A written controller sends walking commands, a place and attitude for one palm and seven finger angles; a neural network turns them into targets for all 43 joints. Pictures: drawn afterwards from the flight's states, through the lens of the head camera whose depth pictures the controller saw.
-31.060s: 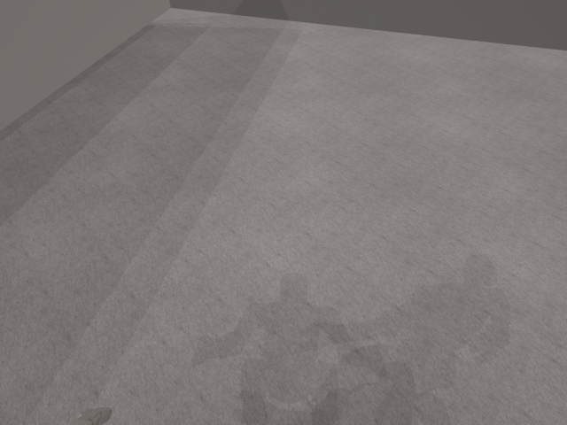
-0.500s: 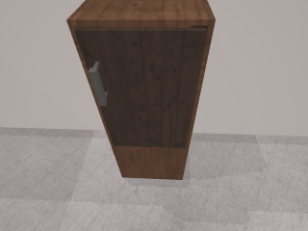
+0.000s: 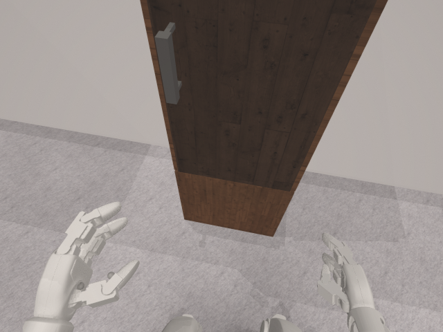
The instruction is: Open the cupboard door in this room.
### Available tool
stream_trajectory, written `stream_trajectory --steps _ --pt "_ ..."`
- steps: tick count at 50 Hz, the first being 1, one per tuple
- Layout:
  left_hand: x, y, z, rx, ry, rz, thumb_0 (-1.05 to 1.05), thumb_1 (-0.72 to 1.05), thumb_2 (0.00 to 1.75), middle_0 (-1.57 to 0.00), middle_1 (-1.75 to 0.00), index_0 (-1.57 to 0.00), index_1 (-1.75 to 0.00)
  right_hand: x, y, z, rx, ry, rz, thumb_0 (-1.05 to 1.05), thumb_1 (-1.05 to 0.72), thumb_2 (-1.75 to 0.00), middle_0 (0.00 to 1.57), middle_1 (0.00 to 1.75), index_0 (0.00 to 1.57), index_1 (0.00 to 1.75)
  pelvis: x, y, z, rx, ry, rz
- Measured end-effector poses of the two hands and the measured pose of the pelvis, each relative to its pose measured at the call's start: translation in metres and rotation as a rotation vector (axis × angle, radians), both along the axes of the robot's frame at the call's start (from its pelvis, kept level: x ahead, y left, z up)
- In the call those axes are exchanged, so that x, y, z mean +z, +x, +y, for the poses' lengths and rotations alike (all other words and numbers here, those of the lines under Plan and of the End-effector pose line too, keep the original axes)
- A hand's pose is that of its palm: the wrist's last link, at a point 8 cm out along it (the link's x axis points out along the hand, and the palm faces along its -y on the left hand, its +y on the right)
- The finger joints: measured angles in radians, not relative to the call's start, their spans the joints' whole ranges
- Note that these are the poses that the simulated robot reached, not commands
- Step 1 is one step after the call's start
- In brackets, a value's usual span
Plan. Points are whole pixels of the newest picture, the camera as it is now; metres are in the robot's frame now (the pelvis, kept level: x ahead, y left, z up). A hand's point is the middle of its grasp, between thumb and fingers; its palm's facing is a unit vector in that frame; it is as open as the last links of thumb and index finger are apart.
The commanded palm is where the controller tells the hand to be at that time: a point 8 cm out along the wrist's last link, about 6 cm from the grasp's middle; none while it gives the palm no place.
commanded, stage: raise the hand with hooked fingers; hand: left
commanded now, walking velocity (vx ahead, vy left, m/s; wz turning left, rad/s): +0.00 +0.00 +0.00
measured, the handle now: (172, 65) +0.57 +0.18 +0.15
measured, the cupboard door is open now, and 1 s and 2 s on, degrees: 0 0 0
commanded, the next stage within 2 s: move the hooked fingers beside the handle in 1.48 s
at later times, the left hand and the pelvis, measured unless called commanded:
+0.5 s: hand (89, 211) +0.25 +0.23 +0.11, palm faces -0.03 -1.00 -0.08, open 12.7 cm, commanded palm +0.23 +0.29 +0.13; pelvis +0.01 +0.01 +0.04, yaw -1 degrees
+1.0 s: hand (51, 146) +0.31 +0.28 +0.18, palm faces +0.01 -1.00 -0.06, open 13.9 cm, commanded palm +0.28 +0.33 +0.18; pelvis +0.01 +0.01 +0.06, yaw -2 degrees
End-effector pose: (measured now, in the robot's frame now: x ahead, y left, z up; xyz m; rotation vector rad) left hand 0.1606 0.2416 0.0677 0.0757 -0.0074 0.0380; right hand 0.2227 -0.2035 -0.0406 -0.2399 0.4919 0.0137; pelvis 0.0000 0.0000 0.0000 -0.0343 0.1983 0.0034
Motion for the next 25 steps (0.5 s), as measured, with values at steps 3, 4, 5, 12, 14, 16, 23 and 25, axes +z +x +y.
stream_trajectory --steps 3,4,5,12,14,16,23,25 --pt "0.008 0.023 0.000 -0.084 0.004 0.003 0.01 0.31 0.65 -0.24 -0.68 -0.24 -0.68 -0.019 -0.024 0.011 -0.022 0.044 0.090 0.01 -0.90 -0.90 0.20 0.30 0.21 0.30 0.003 -0.001 0.002 0.001 -0.004 0.001" --pt "0.008 0.030 0.000 -0.105 0.000 0.021 0.01 0.28 0.64 -0.24 -0.70 -0.25 -0.69 -0.023 -0.033 0.012 -0.039 0.056 0.118 0.01 -0.90 -0.90 0.20 0.30 0.21 0.30 0.004 -0.001 0.003 -0.002 -0.003 -0.001" --pt "0.009 0.036 0.001 -0.118 -0.004 0.043 0.01 0.26 0.63 -0.24 -0.71 -0.25 -0.71 -0.025 -0.042 0.012 -0.059 0.066 0.142 0.02 -0.90 -0.90 0.20 0.30 0.21 0.30 0.007 0.000 0.004 -0.005 -0.002 -0.002" --pt "0.026 0.055 0.017 -0.077 -0.009 0.080 0.01 0.10 0.56 -0.26 -0.82 -0.26 -0.81 -0.019 -0.089 -0.009 -0.188 0.043 0.214 0.02 -0.90 -0.90 0.21 0.30 0.21 0.30 0.023 0.006 0.010 -0.030 0.012 -0.021" --pt "0.032 0.056 0.022 -0.064 -0.001 0.058 0.01 0.05 0.54 -0.26 -0.85 -0.26 -0.84 -0.014 -0.094 -0.019 -0.202 0.014 0.215 0.02 -0.90 -0.90 0.21 0.30 0.21 0.30 0.025 0.006 0.012 -0.031 0.014 -0.029" --pt "0.036 0.058 0.026 -0.061 0.008 0.040 0.01 0.01 0.52 -0.26 -0.88 -0.27 -0.87 -0.009 -0.097 -0.028 -0.209 -0.015 0.208 0.02 -0.90 -0.90 0.20 0.30 0.21 0.30 0.027 0.007 0.013 -0.031 0.014 -0.035" --pt "0.046 0.070 0.039 -0.068 0.012 0.024 0.00 -0.16 0.45 -0.27 -0.98 -0.28 -0.98 0.012 -0.083 -0.044 -0.207 -0.078 0.137 0.02 -0.90 -0.90 0.20 0.30 0.20 0.30 0.035 0.007 0.015 -0.028 0.012 -0.067" --pt "0.050 0.074 0.044 -0.064 0.009 0.016 0.00 -0.21 0.43 -0.28 -1.01 -0.28 -1.01 0.018 -0.076 -0.043 -0.198 -0.080 0.114 0.02 -0.90 -0.90 0.20 0.30 0.20 0.30 0.037 0.008 0.015 -0.028 0.011 -0.078"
